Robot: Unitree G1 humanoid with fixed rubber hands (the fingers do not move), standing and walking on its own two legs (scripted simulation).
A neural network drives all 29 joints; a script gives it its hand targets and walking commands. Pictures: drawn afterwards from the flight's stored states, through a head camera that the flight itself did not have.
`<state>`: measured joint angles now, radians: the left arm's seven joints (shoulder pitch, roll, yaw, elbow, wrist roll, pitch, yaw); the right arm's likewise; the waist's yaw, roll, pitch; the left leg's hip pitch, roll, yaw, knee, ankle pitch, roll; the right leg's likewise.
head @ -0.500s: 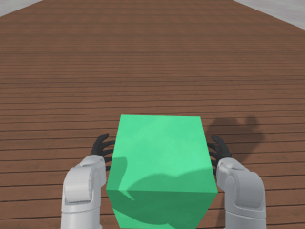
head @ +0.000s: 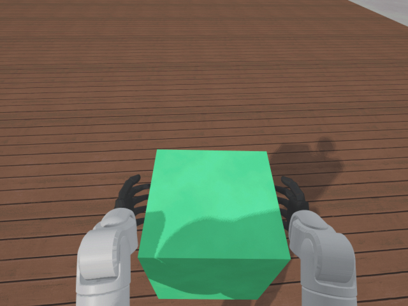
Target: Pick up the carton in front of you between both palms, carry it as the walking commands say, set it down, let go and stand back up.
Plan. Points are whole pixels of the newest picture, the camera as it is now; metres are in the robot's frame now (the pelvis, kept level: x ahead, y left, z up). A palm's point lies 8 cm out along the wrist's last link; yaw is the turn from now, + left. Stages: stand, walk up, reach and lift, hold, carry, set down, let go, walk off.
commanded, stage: carry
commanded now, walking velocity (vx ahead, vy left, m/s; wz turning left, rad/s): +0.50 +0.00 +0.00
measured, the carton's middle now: (209, 228) +0.28 +0.00 +0.02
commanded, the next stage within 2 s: none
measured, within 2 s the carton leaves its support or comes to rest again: neither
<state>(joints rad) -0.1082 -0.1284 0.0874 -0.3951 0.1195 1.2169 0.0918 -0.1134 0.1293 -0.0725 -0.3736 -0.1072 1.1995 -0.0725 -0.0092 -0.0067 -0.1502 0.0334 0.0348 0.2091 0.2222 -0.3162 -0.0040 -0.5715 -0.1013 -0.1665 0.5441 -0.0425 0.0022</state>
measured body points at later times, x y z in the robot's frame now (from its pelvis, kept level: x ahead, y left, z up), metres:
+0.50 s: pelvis +0.33 -0.01 +0.00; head +0.32 -0.02 +0.45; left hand +0.60 +0.15 +0.09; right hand +0.61 -0.16 +0.09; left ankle +0.49 +0.12 -0.71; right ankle +0.19 -0.11 -0.74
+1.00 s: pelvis +0.67 +0.01 +0.00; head +0.67 +0.02 +0.45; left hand +0.94 +0.17 +0.08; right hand +0.94 -0.13 +0.09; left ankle +0.53 +0.10 -0.74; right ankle +0.83 -0.11 -0.71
